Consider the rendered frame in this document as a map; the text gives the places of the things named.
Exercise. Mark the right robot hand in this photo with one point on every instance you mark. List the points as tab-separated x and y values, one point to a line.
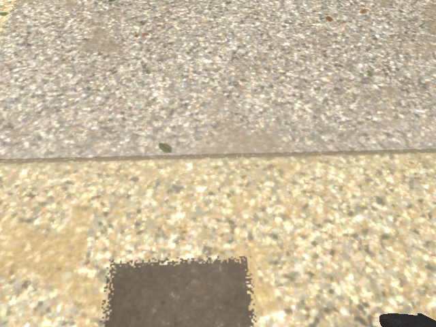
405	320

